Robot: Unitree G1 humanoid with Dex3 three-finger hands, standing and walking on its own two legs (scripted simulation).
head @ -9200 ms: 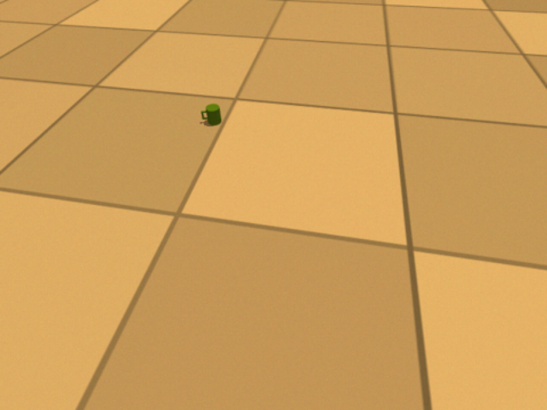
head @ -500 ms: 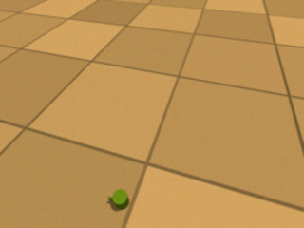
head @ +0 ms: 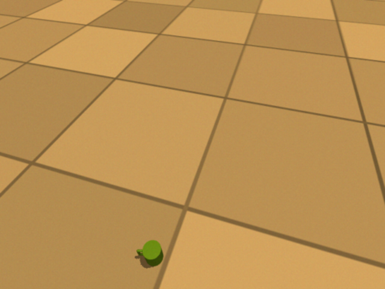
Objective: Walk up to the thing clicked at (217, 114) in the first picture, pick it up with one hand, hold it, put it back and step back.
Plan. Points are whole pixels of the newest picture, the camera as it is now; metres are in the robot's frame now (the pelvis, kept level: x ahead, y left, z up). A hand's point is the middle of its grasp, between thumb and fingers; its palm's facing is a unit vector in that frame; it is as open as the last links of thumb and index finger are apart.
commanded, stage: stand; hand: left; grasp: from above
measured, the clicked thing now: (149, 253) +0.44 +0.24 -0.73
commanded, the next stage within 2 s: rise first in 0.32 s
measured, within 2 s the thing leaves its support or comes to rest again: neither
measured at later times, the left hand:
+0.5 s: hand out of the picture +0.08 +0.25 -0.16, palm faces +0.03 -0.94 -0.34, open 7.6 cm
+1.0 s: hand out of the picture +0.14 +0.26 -0.21, palm faces -0.09 -0.90 -0.42, open 13.6 cm
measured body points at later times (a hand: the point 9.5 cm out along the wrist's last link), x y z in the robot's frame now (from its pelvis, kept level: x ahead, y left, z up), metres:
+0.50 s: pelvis +0.00 +0.00 +0.00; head +0.02 +0.00 +0.45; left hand +0.08 +0.30 -0.13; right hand +0.08 -0.30 -0.13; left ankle +0.01 +0.13 -0.75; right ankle -0.02 -0.13 -0.75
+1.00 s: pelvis -0.01 +0.01 -0.06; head +0.07 +0.02 +0.38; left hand +0.14 +0.31 -0.18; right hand +0.12 -0.26 -0.16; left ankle +0.01 +0.13 -0.75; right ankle -0.02 -0.13 -0.75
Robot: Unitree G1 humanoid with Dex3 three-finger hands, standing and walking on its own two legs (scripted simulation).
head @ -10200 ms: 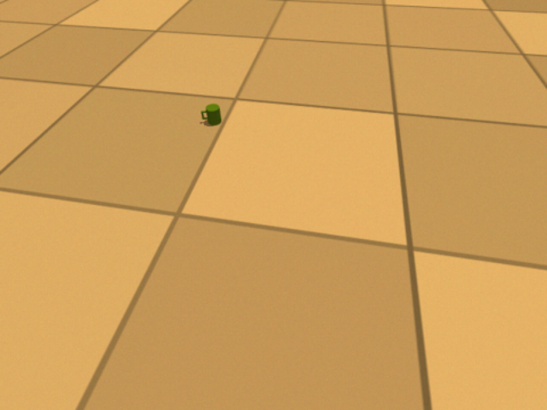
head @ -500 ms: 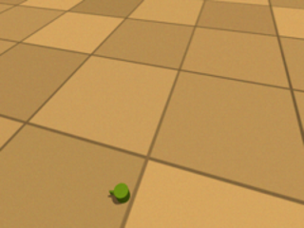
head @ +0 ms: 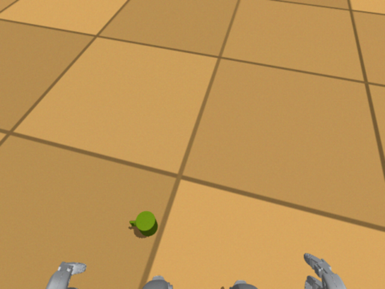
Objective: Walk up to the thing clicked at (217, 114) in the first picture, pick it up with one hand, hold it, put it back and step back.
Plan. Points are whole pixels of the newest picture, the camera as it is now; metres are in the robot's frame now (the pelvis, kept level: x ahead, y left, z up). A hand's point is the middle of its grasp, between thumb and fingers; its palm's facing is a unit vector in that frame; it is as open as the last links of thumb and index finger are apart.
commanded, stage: rise first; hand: left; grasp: from above
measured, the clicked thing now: (143, 223) +0.44 +0.24 -0.67
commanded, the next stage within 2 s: none
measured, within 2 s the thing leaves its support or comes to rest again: neither
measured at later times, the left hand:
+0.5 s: hand out of the picture +0.13 +0.26 -0.19, palm faces -0.19 -0.85 -0.49, open 13.9 cm
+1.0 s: hand (110, 263) +0.23 +0.28 -0.37, palm faces -0.43 -0.45 -0.78, open 14.0 cm
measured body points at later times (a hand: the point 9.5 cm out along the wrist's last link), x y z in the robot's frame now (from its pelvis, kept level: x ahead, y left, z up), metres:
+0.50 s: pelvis -0.01 +0.01 -0.06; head +0.10 +0.03 +0.38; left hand +0.13 +0.30 -0.16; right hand +0.18 -0.23 -0.14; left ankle +0.01 +0.13 -0.69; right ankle -0.01 -0.14 -0.69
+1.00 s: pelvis -0.06 +0.00 -0.22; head +0.12 +0.01 +0.19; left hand +0.25 +0.30 -0.32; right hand +0.12 -0.27 -0.34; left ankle +0.01 +0.13 -0.69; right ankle -0.01 -0.14 -0.69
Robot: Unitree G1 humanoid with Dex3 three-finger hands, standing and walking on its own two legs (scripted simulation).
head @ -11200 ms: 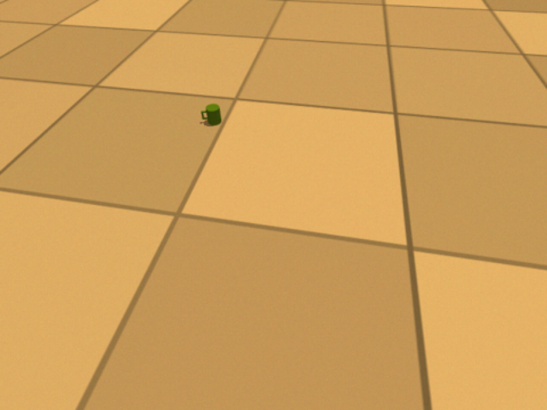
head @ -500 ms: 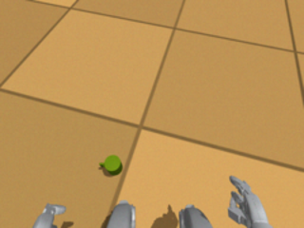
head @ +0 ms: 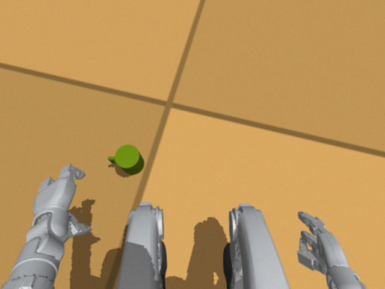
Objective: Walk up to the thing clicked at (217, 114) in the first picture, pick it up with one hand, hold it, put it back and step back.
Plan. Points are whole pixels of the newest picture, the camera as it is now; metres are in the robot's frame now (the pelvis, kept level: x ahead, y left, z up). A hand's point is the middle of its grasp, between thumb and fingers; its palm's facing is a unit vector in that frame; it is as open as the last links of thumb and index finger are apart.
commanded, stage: rise first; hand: left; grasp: from above
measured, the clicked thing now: (125, 160) +0.49 +0.27 -0.45
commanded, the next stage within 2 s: none
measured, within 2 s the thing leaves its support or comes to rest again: neither
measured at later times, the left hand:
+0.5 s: hand (93, 179) +0.38 +0.30 -0.26, palm faces -0.46 -0.14 -0.88, open 14.2 cm
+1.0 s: hand (102, 170) +0.42 +0.30 -0.31, palm faces -0.46 -0.03 -0.89, open 14.0 cm
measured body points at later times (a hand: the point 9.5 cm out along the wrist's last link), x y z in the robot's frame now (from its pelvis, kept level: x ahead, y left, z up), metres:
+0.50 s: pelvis -0.03 +0.01 -0.11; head +0.18 +0.05 +0.28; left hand +0.40 +0.31 -0.21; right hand +0.04 -0.28 -0.23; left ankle +0.07 +0.13 -0.47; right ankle +0.06 -0.13 -0.47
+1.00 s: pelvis -0.03 +0.01 -0.15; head +0.20 +0.06 +0.23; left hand +0.44 +0.30 -0.26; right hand +0.04 -0.27 -0.27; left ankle +0.07 +0.13 -0.47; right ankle +0.06 -0.14 -0.47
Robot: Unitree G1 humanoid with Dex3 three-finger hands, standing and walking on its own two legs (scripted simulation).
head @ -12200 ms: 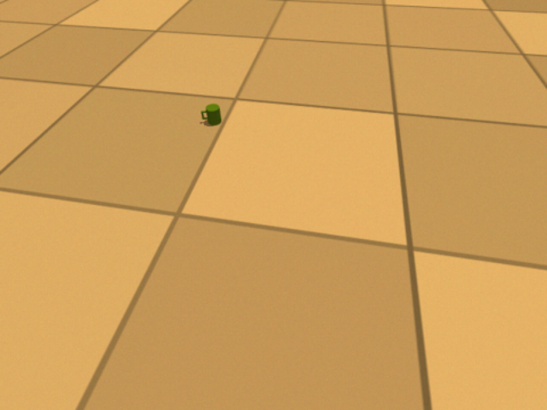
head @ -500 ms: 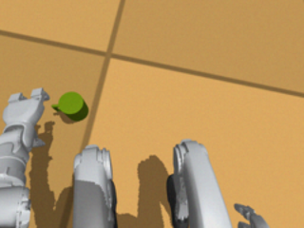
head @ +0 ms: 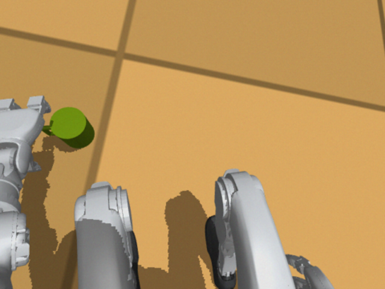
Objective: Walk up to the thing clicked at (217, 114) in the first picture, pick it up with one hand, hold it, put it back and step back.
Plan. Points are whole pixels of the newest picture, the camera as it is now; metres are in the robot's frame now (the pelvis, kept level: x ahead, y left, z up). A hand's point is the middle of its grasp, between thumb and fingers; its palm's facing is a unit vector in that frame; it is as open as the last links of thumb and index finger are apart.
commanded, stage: rise first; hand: left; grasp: from above
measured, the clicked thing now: (67, 129) +0.50 +0.30 -0.30
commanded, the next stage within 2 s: approach in 1.82 s
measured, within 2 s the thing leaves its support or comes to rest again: neither
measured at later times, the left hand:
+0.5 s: hand (37, 137) +0.44 +0.33 -0.17, palm faces -0.45 -0.08 -0.89, open 13.9 cm
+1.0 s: hand (38, 132) +0.45 +0.33 -0.18, palm faces -0.45 -0.08 -0.89, open 14.1 cm
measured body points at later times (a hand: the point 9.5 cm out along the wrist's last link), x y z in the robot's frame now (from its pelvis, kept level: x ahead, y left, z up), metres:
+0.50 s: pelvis +0.01 +0.00 -0.01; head +0.24 +0.07 +0.37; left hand +0.46 +0.33 -0.12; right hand +0.07 -0.28 -0.12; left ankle +0.09 +0.13 -0.32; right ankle +0.10 -0.13 -0.32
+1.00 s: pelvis +0.00 +0.00 -0.02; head +0.24 +0.08 +0.36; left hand +0.47 +0.33 -0.13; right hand +0.07 -0.27 -0.12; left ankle +0.09 +0.13 -0.32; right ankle +0.10 -0.13 -0.32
